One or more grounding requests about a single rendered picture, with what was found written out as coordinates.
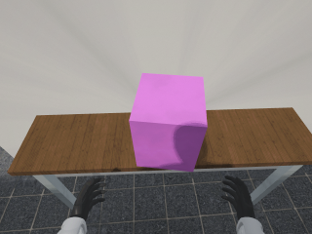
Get table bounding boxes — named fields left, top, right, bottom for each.
left=7, top=107, right=312, bottom=210

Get left robot forearm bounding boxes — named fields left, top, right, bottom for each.
left=58, top=216, right=87, bottom=234

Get right robot hand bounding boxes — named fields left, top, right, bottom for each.
left=221, top=175, right=255, bottom=220

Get right robot forearm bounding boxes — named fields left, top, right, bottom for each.
left=236, top=216, right=264, bottom=234

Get carton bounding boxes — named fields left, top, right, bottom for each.
left=129, top=73, right=208, bottom=173

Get left robot hand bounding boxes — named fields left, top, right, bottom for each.
left=70, top=177, right=106, bottom=221

